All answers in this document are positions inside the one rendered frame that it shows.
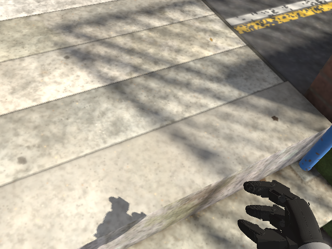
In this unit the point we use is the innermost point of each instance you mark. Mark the right robot hand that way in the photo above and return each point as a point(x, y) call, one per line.
point(296, 225)

